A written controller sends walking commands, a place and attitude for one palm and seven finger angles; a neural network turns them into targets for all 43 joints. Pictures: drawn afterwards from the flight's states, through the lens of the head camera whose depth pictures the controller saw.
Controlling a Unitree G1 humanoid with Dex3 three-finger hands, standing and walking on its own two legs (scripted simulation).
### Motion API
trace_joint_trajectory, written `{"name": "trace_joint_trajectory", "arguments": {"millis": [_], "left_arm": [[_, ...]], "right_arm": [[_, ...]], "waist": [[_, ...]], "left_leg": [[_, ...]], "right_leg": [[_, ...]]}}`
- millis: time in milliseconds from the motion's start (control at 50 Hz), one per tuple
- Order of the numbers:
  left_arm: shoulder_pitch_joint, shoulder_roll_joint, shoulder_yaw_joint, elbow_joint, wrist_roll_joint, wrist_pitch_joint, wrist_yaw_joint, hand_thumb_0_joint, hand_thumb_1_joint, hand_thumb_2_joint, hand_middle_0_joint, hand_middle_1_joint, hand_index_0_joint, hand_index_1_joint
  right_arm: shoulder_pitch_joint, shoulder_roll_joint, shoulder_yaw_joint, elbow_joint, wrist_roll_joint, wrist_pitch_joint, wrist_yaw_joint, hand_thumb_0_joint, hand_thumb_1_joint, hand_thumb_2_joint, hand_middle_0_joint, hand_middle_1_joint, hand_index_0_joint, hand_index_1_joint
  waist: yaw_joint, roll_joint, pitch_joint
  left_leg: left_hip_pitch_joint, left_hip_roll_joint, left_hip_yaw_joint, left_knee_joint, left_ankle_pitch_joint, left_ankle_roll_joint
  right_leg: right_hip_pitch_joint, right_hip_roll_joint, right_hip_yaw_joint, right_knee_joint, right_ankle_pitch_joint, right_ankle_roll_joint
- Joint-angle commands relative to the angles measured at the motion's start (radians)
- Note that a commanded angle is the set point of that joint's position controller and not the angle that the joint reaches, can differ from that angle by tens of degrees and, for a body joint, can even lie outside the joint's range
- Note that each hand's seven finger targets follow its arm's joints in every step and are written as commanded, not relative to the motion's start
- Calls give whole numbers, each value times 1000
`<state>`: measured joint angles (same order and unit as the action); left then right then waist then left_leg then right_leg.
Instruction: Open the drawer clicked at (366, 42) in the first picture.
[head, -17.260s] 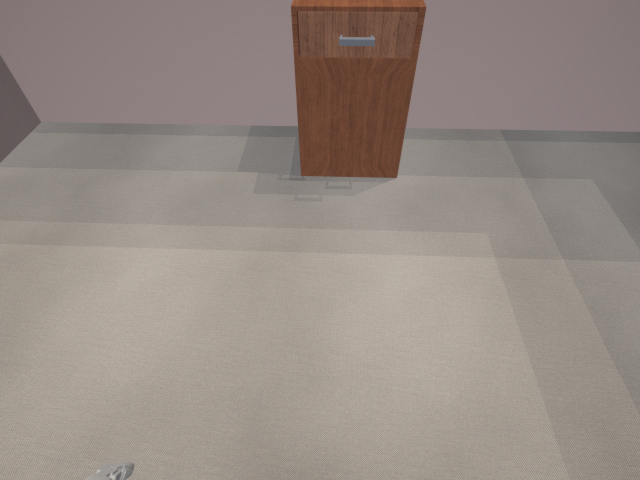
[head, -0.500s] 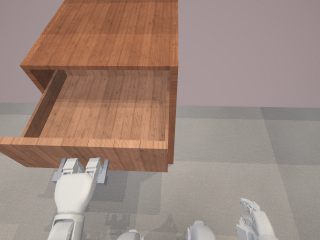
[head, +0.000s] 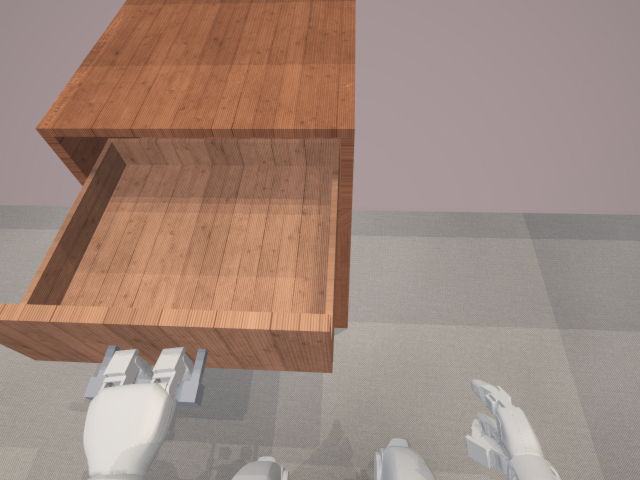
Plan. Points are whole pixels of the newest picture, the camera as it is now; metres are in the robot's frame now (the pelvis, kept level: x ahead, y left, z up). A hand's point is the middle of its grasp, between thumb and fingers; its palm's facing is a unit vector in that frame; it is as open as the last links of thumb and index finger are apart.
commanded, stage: pull the drawer open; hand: left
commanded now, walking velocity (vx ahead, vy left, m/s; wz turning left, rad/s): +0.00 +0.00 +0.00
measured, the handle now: (151, 373) +0.24 +0.23 -0.01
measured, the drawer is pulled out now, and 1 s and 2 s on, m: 0.30 0.30 0.29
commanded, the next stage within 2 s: open the thumb to release the handle in 0.18 s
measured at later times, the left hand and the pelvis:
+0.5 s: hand (147, 424) +0.19 +0.23 -0.03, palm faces +0.01 -0.06 -1.00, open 6.6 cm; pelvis +0.00 +0.00 -0.01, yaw +1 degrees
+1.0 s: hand (151, 419) +0.19 +0.22 -0.03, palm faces -0.01 -0.07 -1.00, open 13.7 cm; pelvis -0.02 +0.00 +0.00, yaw +2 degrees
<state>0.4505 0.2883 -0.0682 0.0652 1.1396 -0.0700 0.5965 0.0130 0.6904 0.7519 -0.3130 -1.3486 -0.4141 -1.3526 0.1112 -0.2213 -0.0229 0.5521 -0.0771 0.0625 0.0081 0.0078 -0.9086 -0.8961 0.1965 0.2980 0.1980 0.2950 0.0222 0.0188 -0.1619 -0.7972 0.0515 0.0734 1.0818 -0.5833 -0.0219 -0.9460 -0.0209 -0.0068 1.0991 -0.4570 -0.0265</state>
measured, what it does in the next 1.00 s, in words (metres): stands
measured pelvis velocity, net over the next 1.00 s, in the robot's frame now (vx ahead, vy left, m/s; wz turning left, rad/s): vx -0.02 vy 0.00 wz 0.03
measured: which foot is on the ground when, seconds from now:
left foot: down 0.00-1.00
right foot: down 0.00-1.00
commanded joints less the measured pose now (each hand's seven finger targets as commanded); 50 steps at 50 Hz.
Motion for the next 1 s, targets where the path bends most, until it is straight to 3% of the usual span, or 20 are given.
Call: {"name": "trace_joint_trajectory", "arguments": {"millis": [0,120,140,200,240,260,280,300,340,380,420,460,580,620,660,720,760,820,880,980], "left_arm": [[266,136,130,-189,-23,-3,50,0,900,900,-400,-1350,-400,-1350],[348,150,154,-247,-35,-29,39,0,900,900,-400,-1350,-400,-1350],[364,153,160,-241,-38,-34,40,0,900,900,-400,-1350,-400,-1350],[354,149,159,-255,-34,-41,41,0,900,900,-400,-1350,-400,-1350],[373,167,185,-251,-36,-46,46,0,900,900,-400,-1350,-400,-1350],[26,149,120,-255,-5,-36,58,0,900,900,-400,-1350,-400,-1350],[31,148,154,-244,1,-42,71,0,830,870,-395,-1342,-395,-1342],[87,163,174,-190,4,-35,79,0,760,840,-390,-1335,-390,-1335],[96,151,160,-191,-9,-17,80,0,620,780,-380,-1320,-380,-1320],[71,127,118,-206,-21,15,73,0,480,720,-370,-1305,-370,-1305],[41,128,108,-191,-33,38,61,0,340,660,-360,-1290,-360,-1290],[50,128,94,-162,-34,49,48,0,200,600,-350,-1275,-350,-1275],[-34,130,67,-127,-20,49,28,0,-220,420,-320,-1230,-320,-1230],[-60,128,63,-131,-19,46,27,0,-360,360,-310,-1215,-310,-1215],[-78,108,38,-113,-18,48,25,0,-500,300,-300,-1200,-300,-1200],[-129,136,63,-112,-15,47,27,0,-500,300,-300,-1200,-300,-1200],[-134,108,31,-98,-13,52,24,0,-500,300,-300,-1200,-300,-1200],[-125,132,57,-95,-17,55,24,0,-500,300,-300,-1200,-300,-1200],[-182,101,12,-96,-16,59,19,0,-500,300,-300,-1200,-300,-1200],[-239,125,35,-66,-9,60,17,0,-500,300,-300,-1200,-300,-1200]], "right_arm": [[-74,-98,-35,-166,-2,-45,8,0,-900,-900,200,300,200,300],[-73,-94,-34,-181,-5,-48,20,0,-900,-900,200,300,200,300],[-69,-93,-34,-179,-9,-47,21,0,-900,-900,200,300,200,300],[-72,-94,-36,-182,-11,-44,23,0,-900,-900,200,300,200,300],[-63,-92,-36,-181,-14,-45,21,0,-900,-900,200,300,200,300],[-66,-117,-42,-145,-23,-34,15,0,-900,-900,200,300,200,300],[-51,-104,-52,-151,-27,-40,8,0,-900,-900,200,300,200,300],[-44,-104,-52,-148,-23,-47,4,0,-900,-900,200,300,200,300],[-38,-107,-53,-150,-18,-49,0,0,-900,-900,200,300,200,300],[-43,-112,-55,-152,-10,-44,-3,0,-900,-900,200,300,200,300],[-50,-115,-51,-151,-2,-43,-15,0,-900,-900,200,300,200,300],[-52,-114,-46,-148,6,-42,-24,0,-900,-900,200,300,200,300],[-60,-112,-35,-135,9,-48,-38,0,-900,-900,200,300,200,300],[-61,-114,-35,-136,10,-49,-37,0,-900,-900,200,300,200,300],[-58,-112,-37,-132,8,-52,-35,0,-900,-900,200,300,200,300],[-62,-114,-39,-129,8,-54,-41,0,-900,-900,200,300,200,300],[-62,-112,-39,-128,7,-54,-39,0,-900,-900,200,300,200,300],[-64,-114,-39,-129,9,-56,-44,0,-900,-900,200,300,200,300],[-62,-112,-39,-121,9,-55,-42,0,-900,-900,200,300,200,300],[-59,-112,-40,-110,9,-60,-53,0,-900,-900,200,300,200,300]], "waist": [[74,-34,-238],[78,-38,-254],[79,-59,-258],[75,-40,-244],[80,-53,-278],[-13,-58,-234],[19,-31,-262],[31,-45,-271],[30,-48,-308],[22,-45,-302],[12,-81,-293],[18,-108,-272],[14,-68,-207],[11,-35,-220],[6,-43,-198],[7,-39,-212],[1,-43,-193],[13,-35,-211],[-6,-48,-194],[1,-54,-217]], "left_leg": [[50,-90,-33,-101,356,27],[45,-89,-40,-76,420,26],[41,-91,-38,-69,415,25],[24,-92,-36,-62,383,26],[25,-95,-34,-52,400,26],[6,-89,-51,-20,339,28],[11,-87,-43,-21,331,28],[20,-89,-44,-23,334,25],[42,-89,-42,-29,362,26],[54,-87,-43,-44,357,26],[44,-84,-42,-58,337,34],[24,-87,-40,-76,303,35],[26,-85,-38,-109,218,38],[50,-82,-43,-116,232,38],[50,-81,-45,-120,215,37],[49,-80,-45,-121,209,38],[51,-82,-44,-125,195,38],[49,-83,-44,-129,206,38],[52,-83,-44,-128,201,39],[47,-84,-42,-131,193,39]], "right_leg": [[279,41,35,-119,371,-36],[273,42,55,-92,453,-40],[273,41,64,-88,455,-38],[249,41,63,-86,424,-39],[264,39,73,-76,456,-38],[152,32,75,-74,406,-32],[168,28,54,-70,364,-29],[170,35,45,-65,352,-32],[194,34,43,-70,381,-30],[210,31,25,-86,371,-26],[240,28,19,-110,372,-20],[270,26,14,-127,348,-13],[230,26,8,-170,197,-15],[219,29,-2,-168,194,-20],[205,27,-6,-175,167,-19],[210,27,-1,-180,155,-20],[197,25,-5,-187,132,-18],[222,25,-1,-188,150,-20],[206,23,1,-196,142,-17],[221,20,4,-199,132,-15]]}}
